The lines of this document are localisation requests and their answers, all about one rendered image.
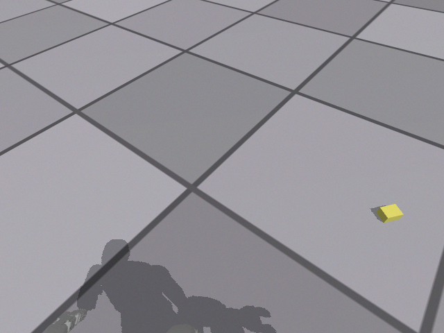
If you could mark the small box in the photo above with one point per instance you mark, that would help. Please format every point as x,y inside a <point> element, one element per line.
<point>389,213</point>

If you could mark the left robot hand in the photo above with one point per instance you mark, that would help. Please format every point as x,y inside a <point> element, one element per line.
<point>66,322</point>

